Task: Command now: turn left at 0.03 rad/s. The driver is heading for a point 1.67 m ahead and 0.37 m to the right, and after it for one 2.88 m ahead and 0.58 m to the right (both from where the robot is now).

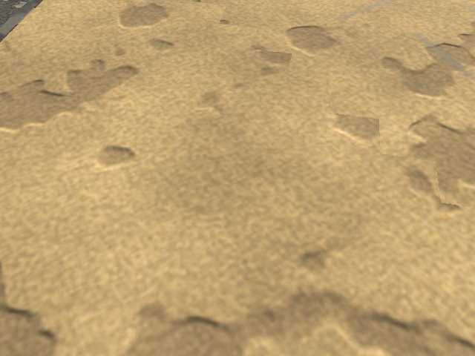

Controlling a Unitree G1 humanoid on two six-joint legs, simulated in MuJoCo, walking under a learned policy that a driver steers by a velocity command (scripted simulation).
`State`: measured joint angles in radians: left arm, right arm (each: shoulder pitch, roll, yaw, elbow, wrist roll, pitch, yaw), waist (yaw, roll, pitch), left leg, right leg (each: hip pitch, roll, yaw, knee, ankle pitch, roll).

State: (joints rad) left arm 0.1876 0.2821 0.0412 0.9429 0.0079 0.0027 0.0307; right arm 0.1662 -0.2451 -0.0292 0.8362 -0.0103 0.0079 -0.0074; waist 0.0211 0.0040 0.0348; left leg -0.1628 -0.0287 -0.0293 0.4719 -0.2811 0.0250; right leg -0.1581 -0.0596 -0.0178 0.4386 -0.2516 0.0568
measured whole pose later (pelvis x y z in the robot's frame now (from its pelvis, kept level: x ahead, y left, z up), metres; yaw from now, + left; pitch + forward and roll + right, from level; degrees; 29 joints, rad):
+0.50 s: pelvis +0.02 -0.02 +0.00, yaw -1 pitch -1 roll +0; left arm 0.25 0.25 0.04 1.05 -0.02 -0.03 0.03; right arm 0.27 -0.25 -0.04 1.00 0.02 -0.02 -0.02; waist 0.00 0.00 0.00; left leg -0.16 -0.02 -0.03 0.50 -0.34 0.04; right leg -0.27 -0.03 -0.03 0.72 -0.46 -0.03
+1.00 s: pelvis +0.22 -0.04 -0.01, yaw -1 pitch +2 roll +0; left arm 0.50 0.21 0.03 1.08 -0.01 -0.07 0.02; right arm -0.09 -0.23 -0.03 0.82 0.03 -0.09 0.05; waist 0.10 0.02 0.05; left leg -0.58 0.02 0.05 0.52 0.00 0.05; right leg 0.21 0.01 -0.03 0.14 -0.37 -0.02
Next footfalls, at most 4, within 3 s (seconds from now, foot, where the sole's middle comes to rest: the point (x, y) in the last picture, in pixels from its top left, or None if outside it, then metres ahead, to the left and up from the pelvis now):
1.04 left None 0.44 0.07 -0.78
1.60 right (317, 292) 0.72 -0.20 -0.78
2.10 left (286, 202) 1.07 -0.12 -0.78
2.62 right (375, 173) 1.22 -0.47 -0.78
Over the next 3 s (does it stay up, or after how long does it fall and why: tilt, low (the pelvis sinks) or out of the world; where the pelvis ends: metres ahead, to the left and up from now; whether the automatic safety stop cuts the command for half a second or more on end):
stays up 1.28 -0.36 0.00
